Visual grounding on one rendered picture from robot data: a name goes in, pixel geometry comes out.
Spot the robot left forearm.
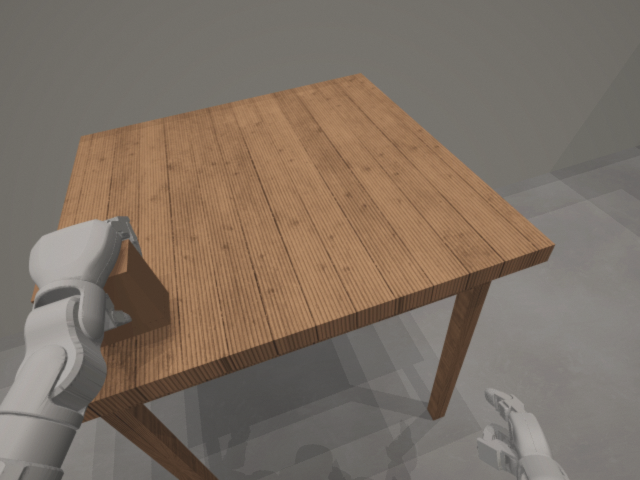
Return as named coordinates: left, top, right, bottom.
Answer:
left=0, top=279, right=107, bottom=480

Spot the table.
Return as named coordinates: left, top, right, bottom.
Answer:
left=57, top=73, right=555, bottom=480

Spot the robot left hand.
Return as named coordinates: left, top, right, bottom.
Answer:
left=29, top=216, right=143, bottom=332

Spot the sponge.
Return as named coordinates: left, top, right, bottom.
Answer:
left=31, top=239, right=170, bottom=348

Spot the robot right forearm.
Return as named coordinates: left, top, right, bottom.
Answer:
left=517, top=455, right=570, bottom=480

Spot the robot right hand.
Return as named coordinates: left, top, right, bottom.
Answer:
left=477, top=388, right=554, bottom=477

